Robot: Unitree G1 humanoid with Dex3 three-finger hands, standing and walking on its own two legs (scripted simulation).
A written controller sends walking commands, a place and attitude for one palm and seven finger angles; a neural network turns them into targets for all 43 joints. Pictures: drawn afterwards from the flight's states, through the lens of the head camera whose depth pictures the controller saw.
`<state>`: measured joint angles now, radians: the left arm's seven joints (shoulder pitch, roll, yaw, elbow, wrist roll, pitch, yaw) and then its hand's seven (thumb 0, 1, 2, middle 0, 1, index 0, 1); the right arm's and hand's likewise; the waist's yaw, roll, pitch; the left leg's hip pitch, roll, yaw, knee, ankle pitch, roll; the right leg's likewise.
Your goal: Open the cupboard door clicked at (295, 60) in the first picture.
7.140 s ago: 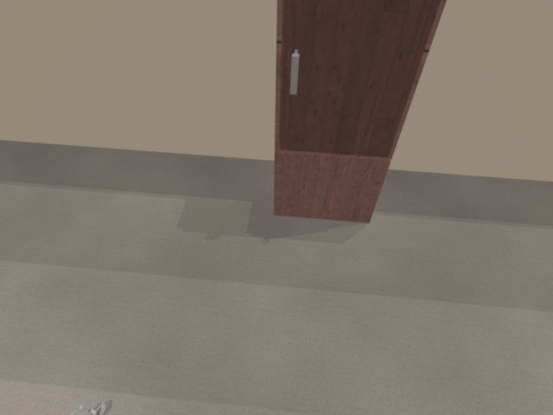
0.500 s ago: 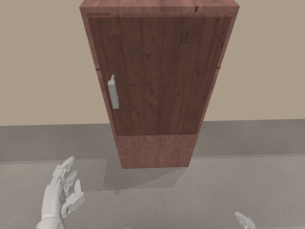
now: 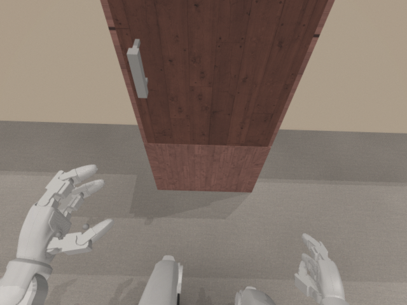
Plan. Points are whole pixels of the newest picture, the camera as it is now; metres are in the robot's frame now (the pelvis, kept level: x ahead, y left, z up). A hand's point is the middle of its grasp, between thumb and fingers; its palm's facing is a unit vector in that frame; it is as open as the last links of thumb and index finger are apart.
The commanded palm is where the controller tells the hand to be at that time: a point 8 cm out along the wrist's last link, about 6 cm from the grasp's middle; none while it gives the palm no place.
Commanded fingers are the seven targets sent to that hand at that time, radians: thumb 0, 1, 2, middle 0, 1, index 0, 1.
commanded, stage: raise the hand with hooked fingers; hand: left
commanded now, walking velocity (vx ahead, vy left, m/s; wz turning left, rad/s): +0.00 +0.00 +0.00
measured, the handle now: (140, 69) +0.59 +0.21 +0.09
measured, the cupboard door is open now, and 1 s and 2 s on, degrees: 0 0 0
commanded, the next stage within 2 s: move the hooked fingers beside the handle in 1.40 s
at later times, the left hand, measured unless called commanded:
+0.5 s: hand (59, 198) +0.26 +0.27 +0.09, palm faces +0.06 -1.00 -0.05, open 13.1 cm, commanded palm +0.24 +0.32 +0.09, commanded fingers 0.00 -0.50 0.30 -0.30 -1.20 -0.30 -1.20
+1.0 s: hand (42, 168) +0.30 +0.30 +0.11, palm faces +0.07 -1.00 -0.04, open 14.0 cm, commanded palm +0.27 +0.34 +0.11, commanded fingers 0.00 -0.50 0.30 -0.30 -1.20 -0.30 -1.20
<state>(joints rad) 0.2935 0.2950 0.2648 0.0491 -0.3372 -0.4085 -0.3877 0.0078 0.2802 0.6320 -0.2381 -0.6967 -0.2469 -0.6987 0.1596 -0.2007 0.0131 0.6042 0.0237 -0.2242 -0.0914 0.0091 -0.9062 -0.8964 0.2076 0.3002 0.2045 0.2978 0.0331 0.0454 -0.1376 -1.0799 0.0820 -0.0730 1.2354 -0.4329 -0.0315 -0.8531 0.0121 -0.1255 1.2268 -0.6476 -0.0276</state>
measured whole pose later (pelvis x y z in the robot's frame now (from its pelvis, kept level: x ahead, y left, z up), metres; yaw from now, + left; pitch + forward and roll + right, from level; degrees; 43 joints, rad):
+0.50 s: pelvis +0.01 +0.03 +0.03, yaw -1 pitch +15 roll -3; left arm 0.24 0.32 0.34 0.10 -0.36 -0.38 -0.35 -0.01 -0.30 0.38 -0.29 -1.07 -0.29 -1.07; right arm 0.23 -0.24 -0.01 0.57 0.03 -0.21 -0.08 0.01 -0.91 -0.90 0.21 0.30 0.20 0.30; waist 0.00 0.01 -0.14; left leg -0.96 0.07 -0.01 1.11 -0.40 0.01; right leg -0.75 -0.01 -0.07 1.08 -0.58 0.01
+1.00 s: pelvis +0.00 +0.03 +0.04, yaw -1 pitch +12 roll -3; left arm -0.02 0.42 0.42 0.40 -0.35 -0.29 -0.42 -0.01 -0.50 0.30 -0.30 -1.20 -0.30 -1.20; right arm 0.29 -0.27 0.03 0.57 0.04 -0.16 -0.10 0.01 -0.91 -0.90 0.21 0.30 0.20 0.30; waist -0.02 0.03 -0.11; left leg -0.87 0.07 0.00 1.00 -0.34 0.01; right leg -0.67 -0.01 -0.07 0.98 -0.52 0.02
